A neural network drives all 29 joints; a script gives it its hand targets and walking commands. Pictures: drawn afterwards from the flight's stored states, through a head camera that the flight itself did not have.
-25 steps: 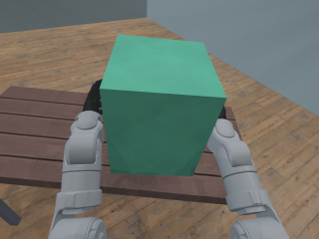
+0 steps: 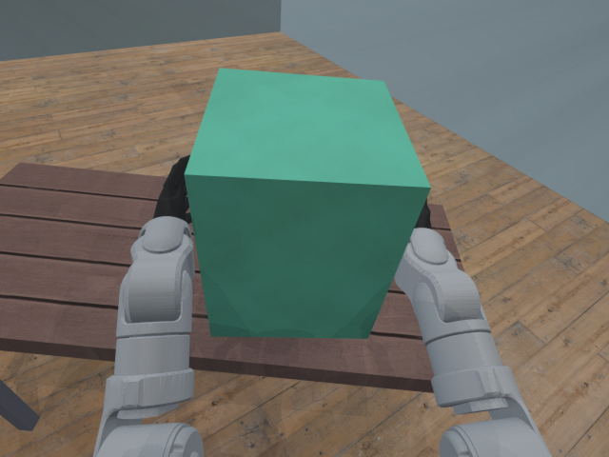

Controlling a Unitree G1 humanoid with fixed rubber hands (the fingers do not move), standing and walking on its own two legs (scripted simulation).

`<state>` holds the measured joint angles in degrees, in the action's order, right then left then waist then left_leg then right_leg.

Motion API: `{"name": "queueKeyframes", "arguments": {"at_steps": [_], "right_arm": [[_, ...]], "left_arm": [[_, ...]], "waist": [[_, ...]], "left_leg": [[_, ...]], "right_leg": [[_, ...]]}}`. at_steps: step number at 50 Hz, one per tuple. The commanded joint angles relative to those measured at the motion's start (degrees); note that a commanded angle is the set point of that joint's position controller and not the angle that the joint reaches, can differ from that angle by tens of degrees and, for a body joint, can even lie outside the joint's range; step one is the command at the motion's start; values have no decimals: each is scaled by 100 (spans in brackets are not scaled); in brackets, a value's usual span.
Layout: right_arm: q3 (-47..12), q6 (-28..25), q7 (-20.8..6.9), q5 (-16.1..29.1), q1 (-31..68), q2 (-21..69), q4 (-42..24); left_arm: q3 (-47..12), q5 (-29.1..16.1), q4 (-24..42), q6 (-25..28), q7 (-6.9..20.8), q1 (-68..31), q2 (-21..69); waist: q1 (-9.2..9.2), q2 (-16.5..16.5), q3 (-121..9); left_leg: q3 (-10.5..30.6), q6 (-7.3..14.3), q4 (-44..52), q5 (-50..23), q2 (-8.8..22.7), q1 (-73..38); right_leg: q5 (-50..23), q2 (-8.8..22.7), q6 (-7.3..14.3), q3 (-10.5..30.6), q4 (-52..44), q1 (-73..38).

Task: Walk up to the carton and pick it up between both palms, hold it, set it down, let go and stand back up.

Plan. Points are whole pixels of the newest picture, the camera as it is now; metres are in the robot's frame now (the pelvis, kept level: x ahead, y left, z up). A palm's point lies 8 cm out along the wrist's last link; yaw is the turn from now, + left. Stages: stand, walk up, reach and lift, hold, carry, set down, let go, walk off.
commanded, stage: hold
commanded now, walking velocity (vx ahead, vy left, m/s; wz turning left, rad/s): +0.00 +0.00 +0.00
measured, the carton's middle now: (297, 209) +0.37 +0.01 +0.18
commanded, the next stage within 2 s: none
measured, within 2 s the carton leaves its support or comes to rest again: neither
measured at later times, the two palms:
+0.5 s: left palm (175, 217) +0.36 +0.15 +0.17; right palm (413, 227) +0.35 -0.14 +0.17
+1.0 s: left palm (176, 220) +0.36 +0.15 +0.17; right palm (412, 228) +0.35 -0.14 +0.16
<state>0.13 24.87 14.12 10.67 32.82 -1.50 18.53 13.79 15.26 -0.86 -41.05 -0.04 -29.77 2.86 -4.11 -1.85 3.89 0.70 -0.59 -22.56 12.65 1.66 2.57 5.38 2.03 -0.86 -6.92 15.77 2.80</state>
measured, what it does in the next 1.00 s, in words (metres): stands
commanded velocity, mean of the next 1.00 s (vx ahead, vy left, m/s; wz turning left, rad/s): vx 0.00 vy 0.00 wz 0.00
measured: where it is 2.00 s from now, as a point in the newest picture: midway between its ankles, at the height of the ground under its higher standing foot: outside the picture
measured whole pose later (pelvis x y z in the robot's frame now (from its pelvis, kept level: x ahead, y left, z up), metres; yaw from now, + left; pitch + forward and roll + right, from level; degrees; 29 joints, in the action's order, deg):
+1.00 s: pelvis +0.00 +0.00 +0.00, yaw +0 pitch -7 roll -1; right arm 0.4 23.4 14.0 10.1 33.9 -1.2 20.1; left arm 14.2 15.2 -2.2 -40.3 0.3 -30.7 2.4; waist -4.1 -2.1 4.4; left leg 0.9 -0.8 -22.4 12.2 1.8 3.0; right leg 5.2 1.9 -0.6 -6.9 16.0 3.4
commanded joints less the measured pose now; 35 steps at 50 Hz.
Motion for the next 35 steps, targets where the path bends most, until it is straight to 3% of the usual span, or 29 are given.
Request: {"name": "queueKeyframes", "arguments": {"at_steps": [1, 3, 8, 15, 19, 23, 25, 28, 30, 33, 35], "right_arm": [[-2353, -662, -864, 591, 4644, 3081, -2385], [-2389, -688, -848, 633, 4745, 3036, -2488], [-2180, -624, -912, 483, 4644, 2994, -1964], [-2309, -715, -901, 587, 4722, 3131, -2206], [-2107, -697, -918, 417, 4744, 2991, -1877], [-2209, -745, -909, 482, 4882, 3105, -2122], [-2270, -743, -909, 535, 4750, 3113, -2121], [-2183, -729, -921, 488, 4863, 3105, -1921], [-2092, -724, -920, 392, 4748, 3026, -1768], [-2327, -785, -896, 569, 4809, 3201, -2124], [-2321, -753, -877, 568, 4805, 3148, -2171]], "left_arm": [[-3065, -1138, 1026, 389, 960, -3944, 2980], [-3092, -1170, 1013, 404, 930, -3868, 2964], [-2906, -989, 677, 345, 953, -3895, 2969], [-3056, -1146, 932, 443, 917, -4037, 3079], [-2980, -1023, 571, 388, 935, -4006, 3007], [-2919, -1068, 637, 406, 946, -3956, 3057], [-3012, -1113, 824, 442, 927, -4059, 3093], [-2830, -961, 560, 422, 935, -4068, 2957], [-2770, -892, 472, 378, 970, -3984, 2917], [-3022, -1120, 898, 466, 919, -4101, 3106], [-2940, -1074, 744, 435, 918, -4001, 3004]], "waist": [[-78, 392, -3310], [-42, 412, -3381], [-56, 408, -2942], [-65, 490, -3360], [-118, 497, -2920], [-45, 320, -3205], [-64, 440, -3312], [4, 442, -2950], [-50, 438, -2928], [-47, 495, -3484], [-20, 433, -3382]], "left_leg": [[-23, -230, 326, -2014, -486, -1], [11, -244, 281, -2130, -464, -33], [-50, -206, 462, -1519, -455, 138], [-14, -263, 290, -2088, -461, -98], [-37, -242, 425, -1533, -428, 40], [-41, -173, 403, -1691, -457, 84], [-21, -236, 336, -1934, -463, -90], [-67, -167, 444, -1519, -466, 137], [-88, -169, 477, -1452, -479, 133], [-64, -224, 324, -1991, -479, -67], [-54, -206, 325, -1977, -491, -55]], "right_leg": [[-1242, -558, -89, 240, 179, -1754], [-1314, -579, -86, 233, 209, -1731], [-709, -555, -45, 207, 99, -1530], [-1091, -583, -44, 222, 170, -1619], [-606, -543, -23, 186, 70, -1397], [-929, -550, -47, 230, 128, -1688], [-1011, -566, -31, 220, 144, -1629], [-721, -530, -41, 226, 92, -1511], [-730, -519, -46, 210, 95, -1576], [-1113, -557, -62, 233, 184, -1736], [-1091, -562, -61, 241, 143, -1705]]}}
